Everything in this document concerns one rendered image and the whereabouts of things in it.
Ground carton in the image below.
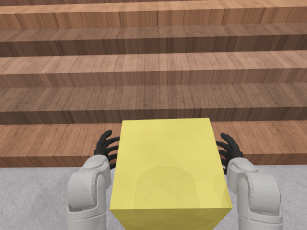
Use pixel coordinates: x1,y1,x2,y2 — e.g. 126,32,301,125
109,118,233,230

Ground left robot forearm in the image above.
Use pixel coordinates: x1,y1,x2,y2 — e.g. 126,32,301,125
66,154,112,230

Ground right robot forearm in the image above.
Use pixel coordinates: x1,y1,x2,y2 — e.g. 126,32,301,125
226,157,283,230

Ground robot right hand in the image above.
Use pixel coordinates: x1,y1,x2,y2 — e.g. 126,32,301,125
215,133,243,175

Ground robot left hand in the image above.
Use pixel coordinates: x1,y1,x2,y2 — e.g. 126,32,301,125
94,130,120,169

